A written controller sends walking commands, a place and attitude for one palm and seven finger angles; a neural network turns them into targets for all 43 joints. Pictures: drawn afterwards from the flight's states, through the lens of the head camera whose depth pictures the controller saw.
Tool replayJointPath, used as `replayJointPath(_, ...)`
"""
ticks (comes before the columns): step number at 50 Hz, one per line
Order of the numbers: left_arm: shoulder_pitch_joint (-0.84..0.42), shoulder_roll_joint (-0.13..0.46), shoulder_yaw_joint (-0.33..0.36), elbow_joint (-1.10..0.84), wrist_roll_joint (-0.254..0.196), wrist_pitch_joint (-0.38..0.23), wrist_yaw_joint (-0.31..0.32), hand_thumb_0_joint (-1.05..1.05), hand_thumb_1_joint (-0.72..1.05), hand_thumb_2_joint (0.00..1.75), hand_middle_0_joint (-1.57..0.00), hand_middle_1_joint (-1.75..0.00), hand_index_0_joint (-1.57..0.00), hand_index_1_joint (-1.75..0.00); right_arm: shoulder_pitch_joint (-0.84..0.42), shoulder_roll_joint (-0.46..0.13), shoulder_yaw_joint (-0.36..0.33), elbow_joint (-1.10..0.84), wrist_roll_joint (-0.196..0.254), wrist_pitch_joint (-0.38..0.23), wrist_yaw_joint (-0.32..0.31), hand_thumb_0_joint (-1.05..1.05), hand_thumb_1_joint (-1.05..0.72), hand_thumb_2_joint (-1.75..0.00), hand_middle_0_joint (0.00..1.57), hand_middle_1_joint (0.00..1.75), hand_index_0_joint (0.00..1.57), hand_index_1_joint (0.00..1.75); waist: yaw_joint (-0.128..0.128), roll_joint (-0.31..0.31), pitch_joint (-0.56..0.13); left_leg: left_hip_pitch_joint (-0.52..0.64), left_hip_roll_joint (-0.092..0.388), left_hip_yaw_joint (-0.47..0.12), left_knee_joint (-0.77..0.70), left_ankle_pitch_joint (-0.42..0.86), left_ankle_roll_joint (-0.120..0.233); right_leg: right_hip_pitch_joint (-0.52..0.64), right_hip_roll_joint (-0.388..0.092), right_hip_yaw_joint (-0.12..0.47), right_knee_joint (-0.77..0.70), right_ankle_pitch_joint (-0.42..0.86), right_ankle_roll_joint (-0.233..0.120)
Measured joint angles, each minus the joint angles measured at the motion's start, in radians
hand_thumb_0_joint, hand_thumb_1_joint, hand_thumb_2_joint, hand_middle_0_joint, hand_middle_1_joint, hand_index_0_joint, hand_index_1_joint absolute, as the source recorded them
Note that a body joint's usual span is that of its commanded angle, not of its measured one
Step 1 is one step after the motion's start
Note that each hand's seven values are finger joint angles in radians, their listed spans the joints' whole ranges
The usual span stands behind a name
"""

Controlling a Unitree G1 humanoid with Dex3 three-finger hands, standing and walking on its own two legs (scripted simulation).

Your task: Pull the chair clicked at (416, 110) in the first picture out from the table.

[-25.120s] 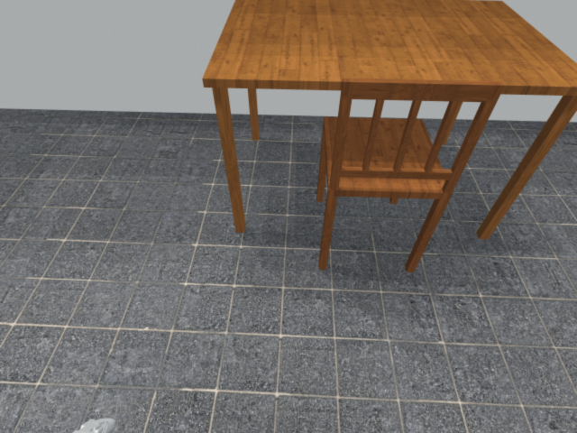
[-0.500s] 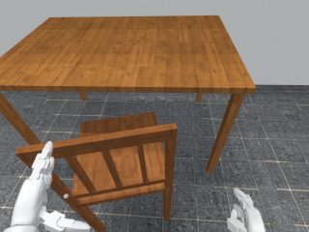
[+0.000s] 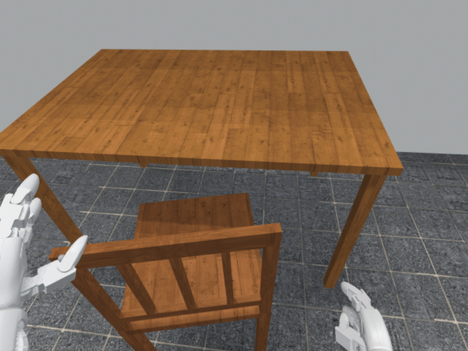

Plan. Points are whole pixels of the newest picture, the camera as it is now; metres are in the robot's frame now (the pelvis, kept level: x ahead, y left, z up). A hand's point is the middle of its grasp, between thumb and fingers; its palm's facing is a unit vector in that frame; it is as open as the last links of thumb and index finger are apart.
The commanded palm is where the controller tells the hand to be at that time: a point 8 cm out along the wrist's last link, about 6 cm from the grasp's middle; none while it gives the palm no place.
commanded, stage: draw the hand back to the body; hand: left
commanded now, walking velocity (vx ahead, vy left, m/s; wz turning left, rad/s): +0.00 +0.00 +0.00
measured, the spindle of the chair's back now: (183, 283) +0.28 +0.16 -0.10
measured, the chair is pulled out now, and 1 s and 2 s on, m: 0.16 0.16 0.16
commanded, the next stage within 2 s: step back with the hand held close in 0.46 s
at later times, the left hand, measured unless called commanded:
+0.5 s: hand (64, 249) +0.19 +0.25 +0.16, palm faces +0.44 -0.79 -0.41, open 7.4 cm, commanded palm +0.14 +0.29 +0.18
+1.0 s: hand (42, 273) +0.15 +0.26 +0.16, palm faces +0.38 -0.77 -0.50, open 7.4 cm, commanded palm +0.10 +0.30 +0.18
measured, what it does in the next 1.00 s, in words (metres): stands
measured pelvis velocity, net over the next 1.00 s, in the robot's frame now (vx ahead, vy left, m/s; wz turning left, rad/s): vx -0.04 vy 0.00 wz -0.01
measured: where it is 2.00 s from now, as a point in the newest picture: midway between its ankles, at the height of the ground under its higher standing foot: outside the picture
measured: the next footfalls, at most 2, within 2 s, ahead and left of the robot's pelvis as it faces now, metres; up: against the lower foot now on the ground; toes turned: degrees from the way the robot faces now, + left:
right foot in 1.88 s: -0.12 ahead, -0.12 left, +0.00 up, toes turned -1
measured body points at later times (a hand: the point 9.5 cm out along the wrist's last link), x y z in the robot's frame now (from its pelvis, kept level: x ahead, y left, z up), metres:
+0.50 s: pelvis +0.00 -0.01 +0.00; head -0.02 -0.04 +0.45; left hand +0.16 +0.29 +0.19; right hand +0.18 -0.24 -0.09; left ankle -0.01 +0.11 -0.74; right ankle -0.04 -0.11 -0.74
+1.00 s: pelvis -0.04 +0.00 +0.00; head -0.03 -0.02 +0.45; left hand +0.13 +0.30 +0.19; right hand +0.14 -0.23 -0.09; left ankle -0.01 +0.11 -0.74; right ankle -0.04 -0.11 -0.74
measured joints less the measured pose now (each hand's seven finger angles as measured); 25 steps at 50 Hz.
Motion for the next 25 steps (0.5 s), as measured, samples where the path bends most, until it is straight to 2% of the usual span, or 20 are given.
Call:
replayJointPath(7,-0.051,0.014,0.063,0.007,-0.012,-0.003,-0.016,0.0,0.69,0.8,-0.18,-0.26,-0.18,-0.26,-0.002,-0.004,-0.008,0.004,0.0,0.034,0.014,0.01,-0.9,-0.9,0.2,0.3,0.2,0.3,-0.003,0.004,0.006,0.031,0.007,0.007,-0.038,0.013,-0.004,0.03,0.007,0.007,-0.043,0.019,-0.004)
replayJointPath(11,-0.045,0.005,0.065,0.017,-0.016,-0.004,-0.023,0.01,0.79,0.85,-0.19,-0.28,-0.19,-0.28,0.006,-0.015,-0.02,0.008,0.004,0.052,0.018,0.01,-0.9,-0.9,0.2,0.3,0.2,0.3,-0.009,0.004,0.009,0.034,0.01,0.009,-0.048,0.018,-0.006,0.031,0.01,0.009,-0.053,0.025,-0.006)
replayJointPath(18,-0.017,0.0,0.042,0.016,-0.016,0.001,-0.026,0.01,0.87,0.89,-0.21,-0.3,-0.21,-0.29,0.025,-0.031,-0.037,0.021,0.007,0.057,0.007,0.01,-0.91,-0.9,0.2,0.3,0.2,0.3,-0.014,0.0,0.017,0.037,0.016,0.008,-0.049,0.019,-0.01,0.034,0.016,0.009,-0.054,0.027,-0.011)
replayJointPath(25,-0.02,0.004,0.05,0.02,-0.017,-0.016,-0.021,0.01,0.88,0.9,-0.21,-0.3,-0.21,-0.3,0.025,-0.031,-0.043,0.029,0.01,0.045,0.001,0.01,-0.91,-0.9,0.2,0.3,0.2,0.3,-0.017,0.006,0.021,0.037,0.018,0.005,-0.045,0.022,-0.013,0.033,0.019,0.006,-0.046,0.026,-0.015)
